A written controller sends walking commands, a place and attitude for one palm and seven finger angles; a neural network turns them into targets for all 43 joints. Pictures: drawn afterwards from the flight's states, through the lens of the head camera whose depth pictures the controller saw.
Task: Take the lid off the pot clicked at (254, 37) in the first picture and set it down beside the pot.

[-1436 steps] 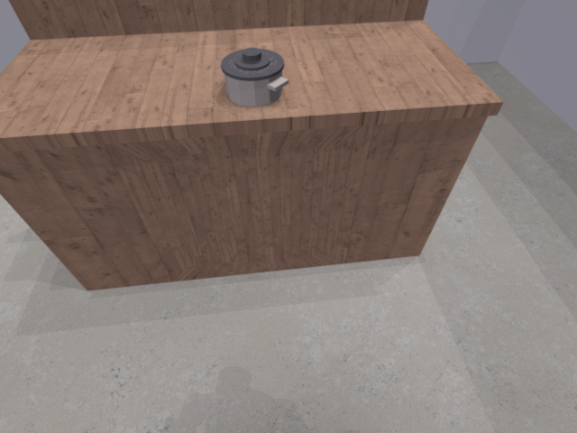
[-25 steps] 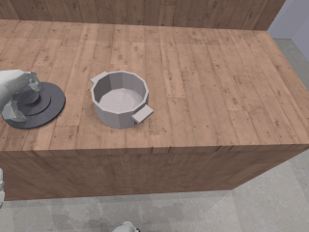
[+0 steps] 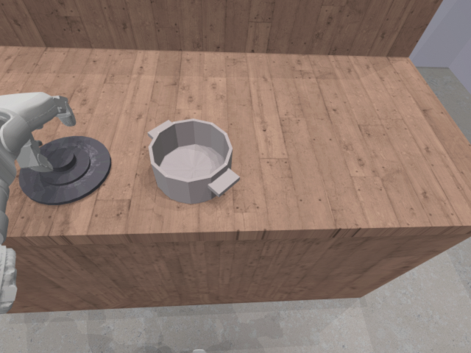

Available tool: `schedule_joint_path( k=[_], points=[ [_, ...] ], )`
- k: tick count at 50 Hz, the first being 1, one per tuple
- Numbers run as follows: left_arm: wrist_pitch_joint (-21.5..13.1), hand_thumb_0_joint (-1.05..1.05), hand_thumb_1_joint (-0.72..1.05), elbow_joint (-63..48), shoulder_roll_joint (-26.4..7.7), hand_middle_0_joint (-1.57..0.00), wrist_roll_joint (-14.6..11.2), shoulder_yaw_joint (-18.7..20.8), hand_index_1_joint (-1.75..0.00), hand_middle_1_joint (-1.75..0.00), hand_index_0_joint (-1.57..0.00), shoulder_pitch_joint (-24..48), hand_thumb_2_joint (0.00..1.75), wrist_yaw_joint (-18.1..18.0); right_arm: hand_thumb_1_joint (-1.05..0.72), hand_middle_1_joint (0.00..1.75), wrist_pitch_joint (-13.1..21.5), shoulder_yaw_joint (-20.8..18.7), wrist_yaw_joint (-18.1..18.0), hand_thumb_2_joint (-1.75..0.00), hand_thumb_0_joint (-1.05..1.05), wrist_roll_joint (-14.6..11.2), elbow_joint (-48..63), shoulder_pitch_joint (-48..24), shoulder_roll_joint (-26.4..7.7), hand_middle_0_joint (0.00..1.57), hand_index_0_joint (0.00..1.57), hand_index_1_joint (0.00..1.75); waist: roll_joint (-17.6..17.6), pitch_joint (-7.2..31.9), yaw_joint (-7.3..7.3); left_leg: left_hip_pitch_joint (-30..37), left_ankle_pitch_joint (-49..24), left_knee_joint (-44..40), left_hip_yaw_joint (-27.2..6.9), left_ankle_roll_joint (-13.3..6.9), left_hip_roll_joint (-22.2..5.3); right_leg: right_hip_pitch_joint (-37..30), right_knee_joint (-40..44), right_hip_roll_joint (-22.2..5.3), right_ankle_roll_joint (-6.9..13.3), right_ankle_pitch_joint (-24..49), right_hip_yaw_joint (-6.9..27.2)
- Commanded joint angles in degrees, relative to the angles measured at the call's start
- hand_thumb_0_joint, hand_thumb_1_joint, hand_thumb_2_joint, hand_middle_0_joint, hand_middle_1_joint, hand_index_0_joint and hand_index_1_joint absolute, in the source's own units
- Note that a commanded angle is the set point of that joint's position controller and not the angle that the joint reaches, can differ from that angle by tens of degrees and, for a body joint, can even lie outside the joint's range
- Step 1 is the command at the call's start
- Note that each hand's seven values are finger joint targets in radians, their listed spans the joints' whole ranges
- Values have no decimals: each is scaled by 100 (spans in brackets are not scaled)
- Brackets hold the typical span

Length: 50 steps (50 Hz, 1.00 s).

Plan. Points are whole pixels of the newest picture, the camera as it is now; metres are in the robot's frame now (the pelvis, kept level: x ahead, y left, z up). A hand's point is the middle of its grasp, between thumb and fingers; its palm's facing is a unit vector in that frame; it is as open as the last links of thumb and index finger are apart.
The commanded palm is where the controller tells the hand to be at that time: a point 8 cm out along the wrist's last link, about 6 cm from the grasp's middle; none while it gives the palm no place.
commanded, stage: raise the empty hand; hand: left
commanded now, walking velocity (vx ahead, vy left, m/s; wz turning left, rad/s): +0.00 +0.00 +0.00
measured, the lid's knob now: (61, 159) +0.45 +0.33 +0.03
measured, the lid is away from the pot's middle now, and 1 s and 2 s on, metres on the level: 0.24 0.24 0.24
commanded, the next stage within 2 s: draw the hand back to the body in 0.80 s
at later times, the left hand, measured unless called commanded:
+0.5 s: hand (18, 119) +0.42 +0.33 +0.16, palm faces -0.30 -0.09 -0.95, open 11.0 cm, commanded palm +0.42 +0.32 +0.22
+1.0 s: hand (2, 109) +0.42 +0.34 +0.18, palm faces -0.30 -0.10 -0.95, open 11.0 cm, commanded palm +0.40 +0.33 +0.24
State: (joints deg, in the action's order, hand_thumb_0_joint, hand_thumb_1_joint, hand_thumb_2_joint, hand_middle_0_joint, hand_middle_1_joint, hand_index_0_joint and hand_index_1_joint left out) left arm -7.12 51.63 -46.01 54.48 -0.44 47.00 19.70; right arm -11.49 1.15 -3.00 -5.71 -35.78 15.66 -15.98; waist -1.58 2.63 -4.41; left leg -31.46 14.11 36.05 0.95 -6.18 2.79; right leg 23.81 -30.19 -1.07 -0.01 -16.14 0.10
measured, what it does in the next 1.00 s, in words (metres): stands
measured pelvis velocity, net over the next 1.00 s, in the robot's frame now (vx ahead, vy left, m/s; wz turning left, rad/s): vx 0.00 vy -0.02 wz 0.02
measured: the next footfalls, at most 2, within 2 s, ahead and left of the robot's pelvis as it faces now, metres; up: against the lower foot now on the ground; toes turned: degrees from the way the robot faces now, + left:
none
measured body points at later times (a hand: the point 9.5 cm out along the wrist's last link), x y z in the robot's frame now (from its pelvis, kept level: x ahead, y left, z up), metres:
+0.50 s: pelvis +0.00 -0.01 +0.01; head +0.05 +0.00 +0.45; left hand +0.44 +0.33 +0.21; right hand +0.10 -0.27 -0.11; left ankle +0.04 +0.04 -0.73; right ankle -0.01 -0.18 -0.72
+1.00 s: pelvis +0.00 -0.02 +0.01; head +0.06 -0.01 +0.46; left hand +0.43 +0.34 +0.23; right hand +0.10 -0.29 -0.11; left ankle +0.04 +0.04 -0.73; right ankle -0.01 -0.18 -0.73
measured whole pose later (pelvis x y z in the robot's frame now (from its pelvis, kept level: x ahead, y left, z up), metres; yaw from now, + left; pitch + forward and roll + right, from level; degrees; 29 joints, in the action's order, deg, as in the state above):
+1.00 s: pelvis +0.00 -0.02 +0.01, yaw +1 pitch +8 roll -3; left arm -3.8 47.5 -51.7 52.8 2.0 51.5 28.3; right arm -12.7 1.8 -2.1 -6.1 -35.5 12.9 -16.7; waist -1.8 1.3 -3.9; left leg -27.0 11.7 30.9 -0.6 -4.5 2.4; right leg 19.1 -25.1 -0.5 -1.5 -13.8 -1.0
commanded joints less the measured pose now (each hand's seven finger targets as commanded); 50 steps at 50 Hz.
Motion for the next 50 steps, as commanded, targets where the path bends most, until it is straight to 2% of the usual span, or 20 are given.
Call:
schedule_joint_path(
  k=[1,2,9,12,14,17,19,23,26,30,32,35,37,39,41,43,44,46,48,50],
  points=[
    [36,0,-7,-964,-1994,-40,-124,748,-77,-77,-40,2295,76,-145,-90,30,93,-334,-63,-90,0,52,511,151,-1019,20,20,30,-602,2138,59,2806,-1923,-489,-718,321,-273,520,355,483,273,534,-323],
    [74,0,-7,-919,-1761,-40,-147,496,-77,-77,-40,2428,76,-105,-90,30,88,-326,-64,-90,0,46,513,114,-1015,20,20,30,-520,2034,1,2692,-1722,-517,-655,283,-243,503,387,477,266,546,-317],
    [54,0,-7,-1606,-1913,-40,-123,551,-77,-77,-40,2954,76,-7,-90,30,125,-342,-60,-90,0,58,584,-23,-1015,20,20,30,-892,2411,30,3209,-2298,-564,-769,361,-282,418,483,437,298,719,-297],
    [171,0,-7,-1435,-1751,-40,-201,478,-77,-77,-40,2658,76,61,-90,30,84,-340,-3,-90,0,49,550,-4,-1000,20,20,30,-626,2240,34,3083,-2185,-635,-759,345,-282,356,516,451,263,659,-328],
    [197,0,-7,-1533,-2024,-40,-210,678,-77,-77,-40,2638,76,81,-90,30,89,-330,13,-90,0,50,596,-80,-1044,20,20,30,-630,2264,96,2987,-2155,-665,-685,318,-264,141,554,416,285,777,-296],
    [317,0,-7,-1337,-2019,-40,-210,598,-77,-77,-40,2744,76,152,-90,30,66,-295,4,-90,0,26,577,-119,-1015,20,20,30,-467,1995,72,2707,-1754,-750,-589,254,-212,16,605,431,270,726,-316],
    [293,0,-7,-1791,-2120,-40,-191,636,-77,-77,-40,2960,76,187,-90,30,91,-303,15,-90,0,40,670,-231,-1019,20,20,30,-761,2232,88,2936,-2090,-724,-615,280,-223,-41,623,402,297,856,-297],
    [395,0,-7,-1198,-2027,-40,-259,583,-77,-77,-40,2684,76,312,-90,30,64,-265,-9,-90,0,17,576,-163,-1005,20,20,30,-377,1877,47,2649,-1548,-814,-580,238,-177,-48,691,444,265,670,-343],
    [415,0,-7,-1349,-1962,-40,-221,394,-77,-77,-40,3185,76,390,-90,30,63,-274,-24,-90,0,2,549,-214,-1013,20,20,30,-586,1880,14,2692,-1328,-854,-531,215,-173,-26,735,424,272,611,-346],
    [326,0,-7,-1708,-2356,-40,-206,723,-77,-77,-40,3253,76,427,-90,30,113,-280,-27,-90,0,34,584,-219,-1014,20,20,30,-731,2290,69,2973,-1864,-786,-584,210,-166,-213,744,429,286,856,-337],
    [392,0,-7,-1234,-2098,-40,-252,528,-77,-77,-40,2998,76,506,-90,30,90,-243,-22,-90,0,8,531,-248,-1001,20,20,30,-593,1910,36,2682,-1683,-795,-503,210,-136,-159,755,436,269,845,-374],
    [423,0,-7,-1565,-2153,-40,-243,444,-77,-77,-40,3459,76,571,-90,30,69,-257,5,-90,0,1,539,-273,-1038,20,20,30,-698,2051,31,2752,-1615,-850,-499,201,-158,-210,771,424,276,831,-382],
    [445,0,-7,-1374,-2013,-40,-219,394,-77,-77,-40,3179,76,595,-90,30,85,-266,7,-90,0,-7,532,-235,-1009,20,20,30,-624,2007,38,2838,-1785,-787,-512,192,-151,-88,764,455,267,828,-388],
    [406,0,-7,-1318,-2246,-40,-246,571,-77,-77,-40,3124,76,622,-90,30,70,-253,6,-90,0,-13,543,-271,-1066,20,20,30,-533,2000,63,2679,-1861,-783,-457,186,-150,-253,769,420,284,1031,-364],
    [424,0,-7,-1321,-2075,-40,-247,444,-77,-77,-40,3139,76,644,-90,30,39,-263,17,-90,0,-12,517,-259,-1020,20,20,30,-446,2030,43,2682,-1761,-762,-424,163,-139,-216,747,447,247,970,-390],
    [411,0,-7,-1198,-2408,-40,-234,689,-77,-77,-40,3161,76,633,-90,30,35,-250,-9,-90,0,-14,508,-236,-1053,20,20,30,-379,2074,66,2558,-1710,-757,-372,149,-120,-356,714,447,246,1065,-380],
    [366,0,-7,-1330,-2597,-40,-231,814,-77,-77,-40,3260,76,622,-90,30,40,-256,-6,-90,0,-1,545,-292,-1081,20,20,30,-481,2137,80,2551,-1789,-735,-362,149,-126,-415,720,420,273,1153,-362],
    [364,0,-7,-1139,-2369,-40,-215,654,-77,-77,-40,3132,76,642,-90,30,31,-255,-12,-90,0,-16,514,-246,-1029,20,20,30,-498,2008,70,2524,-1715,-738,-354,144,-136,-303,715,443,245,1045,-392],
    [289,0,-7,-1788,-2694,-40,-203,974,-77,-77,-40,2929,76,591,-90,30,28,-264,16,-90,0,-1,671,-347,-1011,20,20,30,-818,2445,159,2796,-2166,-683,-404,151,-129,-506,649,428,273,1231,-346],
    [263,0,-7,-2200,-2445,-40,-264,910,-77,-77,-40,2564,76,586,-90,30,16,-276,70,-90,0,30,748,-440,-945,20,20,30,-1059,2505,140,3095,-2735,-600,-500,167,-173,-317,679,443,264,1236,-366]
  ],
)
